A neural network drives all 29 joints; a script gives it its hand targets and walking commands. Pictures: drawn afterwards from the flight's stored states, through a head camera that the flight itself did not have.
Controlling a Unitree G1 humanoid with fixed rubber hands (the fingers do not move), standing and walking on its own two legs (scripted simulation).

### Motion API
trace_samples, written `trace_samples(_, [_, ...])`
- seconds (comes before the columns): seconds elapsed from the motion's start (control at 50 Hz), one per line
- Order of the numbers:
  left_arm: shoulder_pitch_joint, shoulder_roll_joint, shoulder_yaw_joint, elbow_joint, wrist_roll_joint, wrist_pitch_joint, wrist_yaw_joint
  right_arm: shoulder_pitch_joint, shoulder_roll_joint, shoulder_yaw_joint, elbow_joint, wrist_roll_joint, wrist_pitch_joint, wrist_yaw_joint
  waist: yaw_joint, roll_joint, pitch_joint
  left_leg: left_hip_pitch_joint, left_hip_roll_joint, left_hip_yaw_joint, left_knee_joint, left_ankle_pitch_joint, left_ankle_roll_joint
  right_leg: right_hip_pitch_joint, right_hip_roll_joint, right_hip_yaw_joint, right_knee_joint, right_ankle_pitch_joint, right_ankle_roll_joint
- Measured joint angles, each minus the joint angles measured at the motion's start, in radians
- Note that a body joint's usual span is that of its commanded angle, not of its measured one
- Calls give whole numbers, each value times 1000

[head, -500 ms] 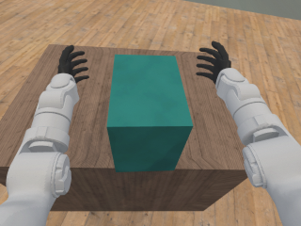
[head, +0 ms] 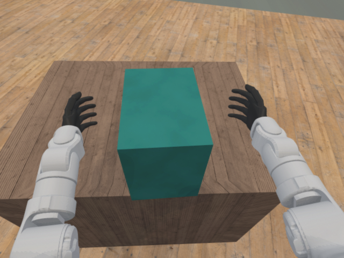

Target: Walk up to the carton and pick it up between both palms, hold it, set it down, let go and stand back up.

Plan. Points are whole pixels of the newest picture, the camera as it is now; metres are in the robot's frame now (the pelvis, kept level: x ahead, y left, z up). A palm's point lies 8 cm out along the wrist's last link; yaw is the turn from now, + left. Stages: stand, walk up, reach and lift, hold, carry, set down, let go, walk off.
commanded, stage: set down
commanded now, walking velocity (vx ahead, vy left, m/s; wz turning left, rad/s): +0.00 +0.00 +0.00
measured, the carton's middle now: (162, 134) +0.47 +0.07 +0.00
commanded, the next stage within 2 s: none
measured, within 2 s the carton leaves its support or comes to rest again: neither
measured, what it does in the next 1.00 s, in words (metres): stands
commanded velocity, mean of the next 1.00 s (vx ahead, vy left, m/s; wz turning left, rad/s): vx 0.00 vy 0.00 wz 0.00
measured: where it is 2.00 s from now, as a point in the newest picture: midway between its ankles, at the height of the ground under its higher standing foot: outside the picture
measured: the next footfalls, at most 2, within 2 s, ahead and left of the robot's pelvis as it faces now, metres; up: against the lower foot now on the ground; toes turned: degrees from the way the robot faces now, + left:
none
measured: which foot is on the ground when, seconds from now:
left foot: down 0.00-1.00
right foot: down 0.00-1.00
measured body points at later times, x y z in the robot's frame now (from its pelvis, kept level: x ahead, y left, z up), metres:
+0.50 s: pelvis -0.02 +0.01 +0.00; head +0.01 +0.03 +0.45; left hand +0.33 +0.26 +0.06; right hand +0.39 -0.15 +0.08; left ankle +0.04 +0.14 -0.74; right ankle -0.02 -0.05 -0.74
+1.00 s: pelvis -0.01 +0.01 +0.00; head +0.00 +0.04 +0.45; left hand +0.27 +0.24 -0.01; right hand +0.30 -0.17 +0.01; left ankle +0.04 +0.14 -0.74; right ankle -0.02 -0.05 -0.74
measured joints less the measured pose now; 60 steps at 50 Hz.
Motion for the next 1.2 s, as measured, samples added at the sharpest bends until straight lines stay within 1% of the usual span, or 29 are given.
trace_samples(0.06, [46, -8, 7, -32, 5, -26, -5, 53, 4, -4, -44, -22, -22, 4, 3, 6, 12, 8, -2, 3, -9, 7, 2, 2, -2, 5, 1, 3, 0])
trace_samples(0.18, [108, -27, -3, -84, -2, -57, 4, 135, 13, -21, -97, -48, -56, 18, 11, 6, 3, -8, -4, 5, -8, 15, 5, -19, -3, 10, 11, 7, 1])
trace_samples(0.32, [135, -44, -26, -98, -5, -72, 14, 165, 22, -39, -106, -77, -69, 27, 10, -4, -4, -17, -8, 1, 1, 19, 9, -30, -6, 9, 27, 6, 3])
trace_samples(0.4, [187, -69, -27, -111, 22, -104, 1, 206, 36, -35, -110, -92, -106, 35, 5, -16, 3, 10, -11, 0, -6, 21, 11, -3, -8, 11, 21, 8, 5])
trace_samples(0.46, [237, -88, -33, -111, 43, -134, 5, 246, 48, -38, -91, -104, -139, 53, -1, -27, 12, 33, -15, -4, -9, 20, 12, 21, -11, 9, 20, 5, 5])
trace_samples(0.5, [272, -101, -38, -116, 53, -157, 14, 279, 56, -49, -84, -112, -160, 66, -3, -34, 19, 43, -18, -7, -7, 19, 13, 32, -13, 6, 22, 2, 5])
trace_samples(0.54, [288, -104, -48, -104, 42, -179, 32, 301, 63, -66, -74, -124, -169, 78, -3, -41, 16, 36, -20, -9, 1, 17, 13, 23, -15, 4, 36, -4, 5])
trace_samples(0.6, [280, -96, -67, -91, 27, -199, 67, 307, 72, -94, -66, -138, -172, 95, -2, -48, 7, 9, -22, -11, 21, 13, 14, -5, -18, 2, 61, -13, 5])
trace_samples(0.66, [270, -88, -84, -102, 22, -218, 84, 304, 77, -97, -68, -139, -184, 105, -4, -47, -1, -9, -23, -11, 30, 11, 15, -24, -19, 2, 72, -14, 5])
trace_samples(0.72, [267, -90, -95, -110, 34, -233, 78, 309, 76, -75, -68, -133, -204, 107, -7, -40, 1, -4, -22, -12, 31, 10, 16, -15, -18, 3, 65, -11, 6])
trace_samples(0.84, [336, -128, -94, -120, 77, -266, 38, 389, 77, -39, -85, -137, -260, 91, -12, -23, 36, 63, -23, -9, 14, 5, 18, 58, -16, 11, 31, -6, 11])
trace_samples(0.92, [448, -161, -95, -106, 101, -334, 20, 501, 87, -31, -103, -153, -328, 93, -21, -21, 65, 114, -25, -7, 4, -3, 19, 110, -17, 16, 18, -10, 12])
trace_samples(0.96, [511, -172, -97, -97, 106, -381, 25, 564, 95, -36, -110, -159, -367, 101, -24, -22, 73, 126, -26, -6, 9, -10, 19, 122, -18, 18, 23, -17, 11])
trace_samples(1.02, [581, -172, -106, -69, 98, -453, 46, 647, 105, -50, -112, -166, -413, 113, -18, -28, 79, 125, -25, -2, 25, -22, 17, 116, -17, 23, 44, -30, 9])
trace_samples(1.12, [626, -138, -126, -51, 63, -548, 85, 716, 108, -61, -109, -166, -466, 133, -5, -36, 72, 94, -21, 3, 61, -41, 12, 81, -14, 29, 87, -51, 5])
trace_samples(1.2, [629, -106, -132, -35, 53, -602, 74, 727, 106, -40, -99, -163, -512, 134, -11, -37, 63, 90, -21, -1, 78, -52, 9, 78, -14, 26, 103, -62, 2])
